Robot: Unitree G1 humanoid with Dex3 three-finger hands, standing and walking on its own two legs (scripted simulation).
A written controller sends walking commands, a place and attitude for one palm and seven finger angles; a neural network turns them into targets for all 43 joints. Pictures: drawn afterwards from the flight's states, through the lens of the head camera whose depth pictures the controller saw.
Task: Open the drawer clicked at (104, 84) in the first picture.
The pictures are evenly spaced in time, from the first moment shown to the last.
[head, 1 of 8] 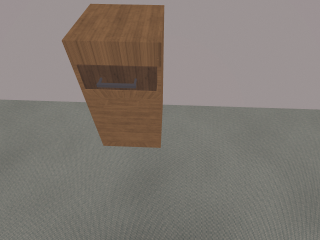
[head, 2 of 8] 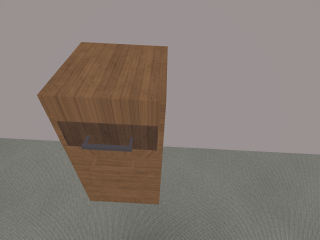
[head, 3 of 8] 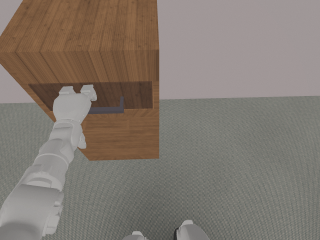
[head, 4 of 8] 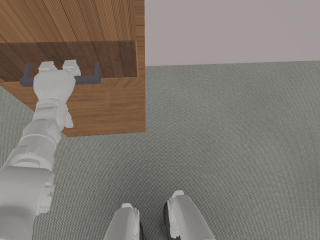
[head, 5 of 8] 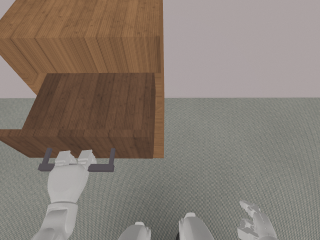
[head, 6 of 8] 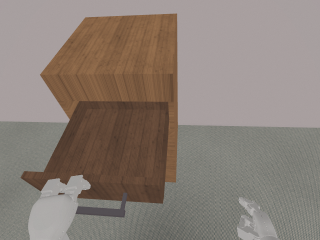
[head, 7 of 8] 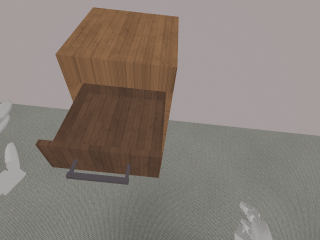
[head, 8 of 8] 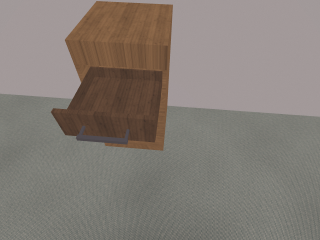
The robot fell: no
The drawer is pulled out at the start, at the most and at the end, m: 0.00 0.30 0.30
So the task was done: yes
